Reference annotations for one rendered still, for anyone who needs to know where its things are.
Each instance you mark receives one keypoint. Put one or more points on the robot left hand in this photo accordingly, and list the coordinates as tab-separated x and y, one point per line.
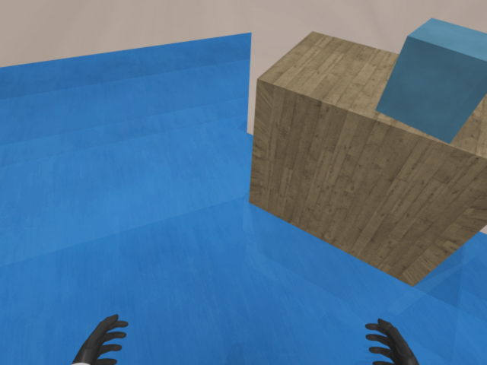
92	348

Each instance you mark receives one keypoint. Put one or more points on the carton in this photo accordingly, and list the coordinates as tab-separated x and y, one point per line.
439	78

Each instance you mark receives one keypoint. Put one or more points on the pedestal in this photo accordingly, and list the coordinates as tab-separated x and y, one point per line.
325	161

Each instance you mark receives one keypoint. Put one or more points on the robot right hand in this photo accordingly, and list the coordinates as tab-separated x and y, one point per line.
399	352

